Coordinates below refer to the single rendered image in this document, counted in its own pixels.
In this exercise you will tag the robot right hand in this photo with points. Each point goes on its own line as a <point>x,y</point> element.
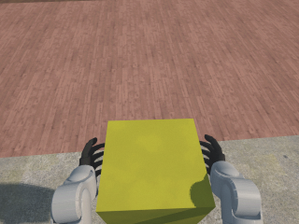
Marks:
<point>215,152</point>

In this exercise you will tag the carton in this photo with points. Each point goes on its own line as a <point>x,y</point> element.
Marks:
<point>153,172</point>

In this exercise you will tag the robot left forearm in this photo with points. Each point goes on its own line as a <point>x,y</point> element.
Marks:
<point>71,203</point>

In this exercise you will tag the robot right forearm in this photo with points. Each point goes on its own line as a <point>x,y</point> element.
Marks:
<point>241,201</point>

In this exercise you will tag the robot left hand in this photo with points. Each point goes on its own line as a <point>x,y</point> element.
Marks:
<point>88,158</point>

